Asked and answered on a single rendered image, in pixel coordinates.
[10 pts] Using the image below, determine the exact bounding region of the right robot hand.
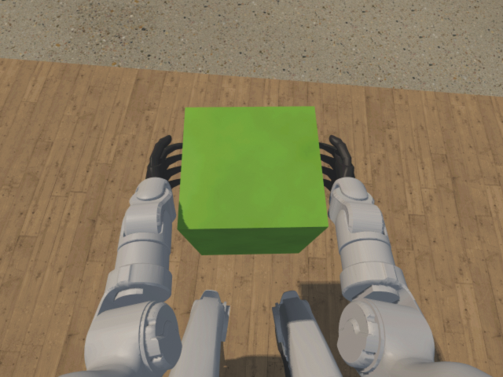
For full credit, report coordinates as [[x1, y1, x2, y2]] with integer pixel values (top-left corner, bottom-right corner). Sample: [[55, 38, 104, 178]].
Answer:
[[319, 135, 355, 192]]

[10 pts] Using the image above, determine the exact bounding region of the robot left upper arm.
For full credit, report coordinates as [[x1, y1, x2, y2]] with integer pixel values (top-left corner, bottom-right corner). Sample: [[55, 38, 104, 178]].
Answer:
[[58, 300, 182, 377]]

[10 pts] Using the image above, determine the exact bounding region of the robot right upper arm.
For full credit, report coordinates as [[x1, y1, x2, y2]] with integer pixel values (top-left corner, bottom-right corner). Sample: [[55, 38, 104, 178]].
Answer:
[[337, 298, 492, 377]]

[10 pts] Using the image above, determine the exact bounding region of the left robot thigh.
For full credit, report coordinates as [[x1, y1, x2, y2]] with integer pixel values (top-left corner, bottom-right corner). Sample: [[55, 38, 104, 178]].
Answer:
[[168, 297, 230, 377]]

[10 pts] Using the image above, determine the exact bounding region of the right robot forearm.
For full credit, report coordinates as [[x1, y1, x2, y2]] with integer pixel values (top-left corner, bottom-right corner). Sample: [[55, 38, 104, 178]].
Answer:
[[328, 177, 435, 357]]

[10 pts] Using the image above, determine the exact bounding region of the left robot shin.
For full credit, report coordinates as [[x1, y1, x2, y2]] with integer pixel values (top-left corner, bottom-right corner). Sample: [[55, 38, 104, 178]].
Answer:
[[190, 290, 221, 314]]

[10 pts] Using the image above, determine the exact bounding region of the carton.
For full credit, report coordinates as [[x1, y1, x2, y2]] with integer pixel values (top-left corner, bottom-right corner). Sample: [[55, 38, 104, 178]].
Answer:
[[177, 106, 329, 255]]

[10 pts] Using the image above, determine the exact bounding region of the left robot forearm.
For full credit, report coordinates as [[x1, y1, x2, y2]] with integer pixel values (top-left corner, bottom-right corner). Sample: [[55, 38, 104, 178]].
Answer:
[[84, 178, 176, 364]]

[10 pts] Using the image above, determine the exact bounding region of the left robot hand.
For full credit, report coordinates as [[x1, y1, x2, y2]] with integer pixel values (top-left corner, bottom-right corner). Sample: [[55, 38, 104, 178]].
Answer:
[[145, 135, 183, 189]]

